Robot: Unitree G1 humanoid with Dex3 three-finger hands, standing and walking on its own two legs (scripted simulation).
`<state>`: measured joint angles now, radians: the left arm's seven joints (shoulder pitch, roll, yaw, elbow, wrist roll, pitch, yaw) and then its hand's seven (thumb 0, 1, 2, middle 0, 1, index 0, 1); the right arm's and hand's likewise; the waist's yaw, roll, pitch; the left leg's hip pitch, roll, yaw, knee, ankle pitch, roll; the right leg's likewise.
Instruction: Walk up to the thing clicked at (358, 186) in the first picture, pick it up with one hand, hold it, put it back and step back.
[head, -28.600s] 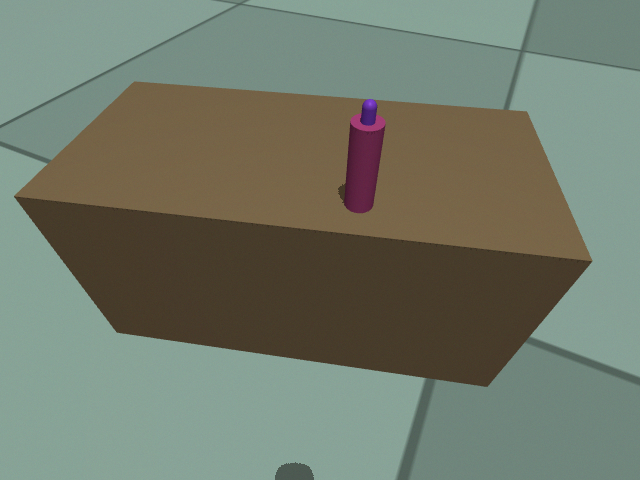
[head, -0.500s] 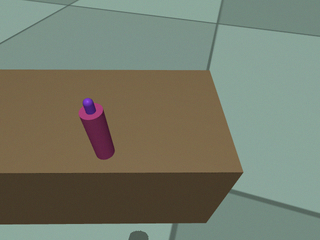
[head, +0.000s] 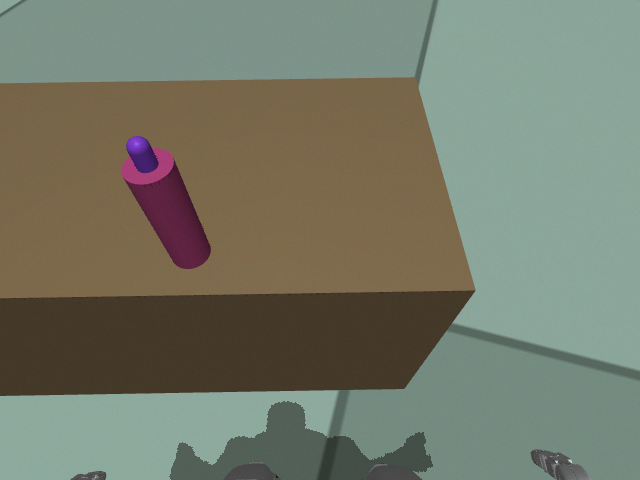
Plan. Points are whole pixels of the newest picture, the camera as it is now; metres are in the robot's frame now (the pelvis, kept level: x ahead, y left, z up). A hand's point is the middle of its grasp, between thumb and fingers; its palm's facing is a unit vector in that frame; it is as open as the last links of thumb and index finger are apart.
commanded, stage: step back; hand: left
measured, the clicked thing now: (168, 206) +0.48 +0.24 +0.02
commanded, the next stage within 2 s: none
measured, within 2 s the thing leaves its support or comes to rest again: neither
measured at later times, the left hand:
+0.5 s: hand out of the picture +0.01 +0.30 -0.16, palm faces +0.05 -0.93 -0.35, open 7.4 cm
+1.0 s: hand out of the picture -0.13 +0.28 -0.13, palm faces -0.03 -0.91 -0.41, open 7.4 cm
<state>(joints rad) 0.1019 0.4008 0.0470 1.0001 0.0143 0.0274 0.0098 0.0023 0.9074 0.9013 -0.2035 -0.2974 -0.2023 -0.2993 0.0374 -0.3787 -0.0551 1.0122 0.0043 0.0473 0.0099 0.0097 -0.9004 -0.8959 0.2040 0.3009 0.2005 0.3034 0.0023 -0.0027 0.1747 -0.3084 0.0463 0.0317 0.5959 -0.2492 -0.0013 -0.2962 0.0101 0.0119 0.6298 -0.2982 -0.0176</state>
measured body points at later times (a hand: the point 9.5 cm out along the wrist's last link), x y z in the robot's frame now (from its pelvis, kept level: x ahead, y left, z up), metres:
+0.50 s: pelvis -0.11 +0.03 +0.00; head -0.05 +0.06 +0.45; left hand +0.00 +0.35 -0.13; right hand -0.03 -0.27 -0.11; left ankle -0.12 +0.14 -0.73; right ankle -0.06 -0.11 -0.66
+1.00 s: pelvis -0.22 +0.02 +0.01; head -0.16 +0.00 +0.45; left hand -0.12 +0.32 -0.10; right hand -0.12 -0.29 -0.13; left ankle -0.27 +0.17 -0.65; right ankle -0.20 -0.10 -0.73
